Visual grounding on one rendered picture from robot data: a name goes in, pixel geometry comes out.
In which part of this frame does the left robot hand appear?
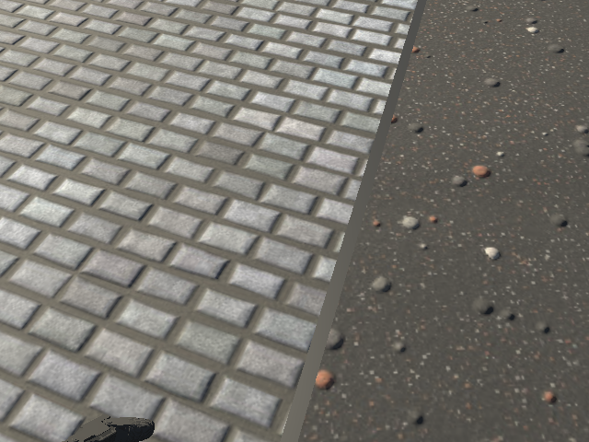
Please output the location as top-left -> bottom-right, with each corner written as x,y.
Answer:
62,414 -> 155,442

